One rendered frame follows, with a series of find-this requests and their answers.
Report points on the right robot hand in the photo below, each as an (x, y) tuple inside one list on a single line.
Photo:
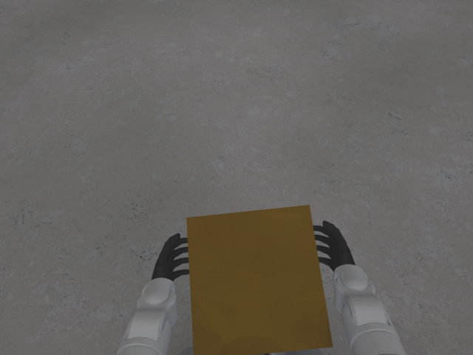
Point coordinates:
[(338, 250)]

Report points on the robot left forearm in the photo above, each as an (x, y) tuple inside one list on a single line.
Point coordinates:
[(149, 330)]

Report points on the left robot hand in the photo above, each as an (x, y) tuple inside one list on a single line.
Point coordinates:
[(166, 264)]

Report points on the carton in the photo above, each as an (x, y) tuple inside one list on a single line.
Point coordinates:
[(255, 283)]

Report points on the robot right forearm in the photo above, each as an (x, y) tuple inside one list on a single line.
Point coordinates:
[(366, 322)]

